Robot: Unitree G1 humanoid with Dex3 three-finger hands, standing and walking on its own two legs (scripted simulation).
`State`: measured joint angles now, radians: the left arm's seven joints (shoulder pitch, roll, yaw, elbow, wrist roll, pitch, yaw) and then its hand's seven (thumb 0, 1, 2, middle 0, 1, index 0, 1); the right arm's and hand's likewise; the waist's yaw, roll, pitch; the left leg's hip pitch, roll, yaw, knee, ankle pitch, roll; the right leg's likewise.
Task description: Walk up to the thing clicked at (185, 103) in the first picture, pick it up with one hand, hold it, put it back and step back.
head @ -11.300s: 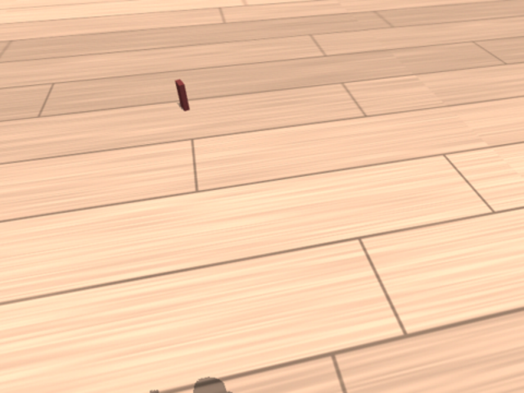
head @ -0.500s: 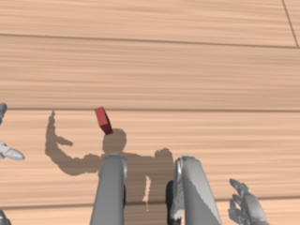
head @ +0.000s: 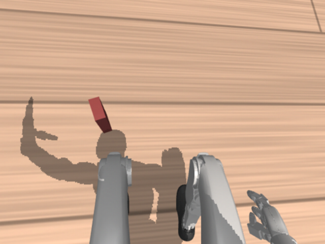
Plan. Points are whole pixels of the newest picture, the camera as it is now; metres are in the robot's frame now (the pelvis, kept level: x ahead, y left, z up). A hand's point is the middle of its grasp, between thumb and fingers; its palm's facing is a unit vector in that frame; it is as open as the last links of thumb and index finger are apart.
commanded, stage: go down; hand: left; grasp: from the side
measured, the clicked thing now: (101, 116) +0.47 +0.23 -0.34
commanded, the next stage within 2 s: approach in 0.70 s
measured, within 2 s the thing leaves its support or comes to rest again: neither
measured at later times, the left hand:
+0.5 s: hand out of the picture +0.39 +0.42 -0.03, palm faces +0.18 -0.98 -0.10, open 16.9 cm
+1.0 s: hand out of the picture +0.39 +0.43 -0.06, palm faces +0.19 -0.98 -0.06, open 17.0 cm
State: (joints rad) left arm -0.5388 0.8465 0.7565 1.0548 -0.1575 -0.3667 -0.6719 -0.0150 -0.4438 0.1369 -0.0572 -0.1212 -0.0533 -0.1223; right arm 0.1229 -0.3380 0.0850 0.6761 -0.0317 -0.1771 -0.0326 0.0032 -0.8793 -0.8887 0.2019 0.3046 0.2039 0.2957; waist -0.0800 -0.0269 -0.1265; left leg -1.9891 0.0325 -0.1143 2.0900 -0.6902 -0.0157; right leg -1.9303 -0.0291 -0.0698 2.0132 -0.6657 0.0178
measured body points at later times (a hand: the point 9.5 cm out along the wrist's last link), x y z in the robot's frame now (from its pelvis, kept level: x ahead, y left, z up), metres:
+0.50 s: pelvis -0.01 +0.00 -0.04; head +0.21 +0.07 +0.35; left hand +0.37 +0.47 -0.02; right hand +0.14 -0.28 -0.14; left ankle +0.08 +0.13 -0.40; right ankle +0.09 -0.13 -0.40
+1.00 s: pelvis -0.01 +0.01 -0.06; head +0.21 +0.09 +0.32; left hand +0.37 +0.48 -0.05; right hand +0.14 -0.27 -0.15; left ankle +0.08 +0.13 -0.40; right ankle +0.09 -0.13 -0.40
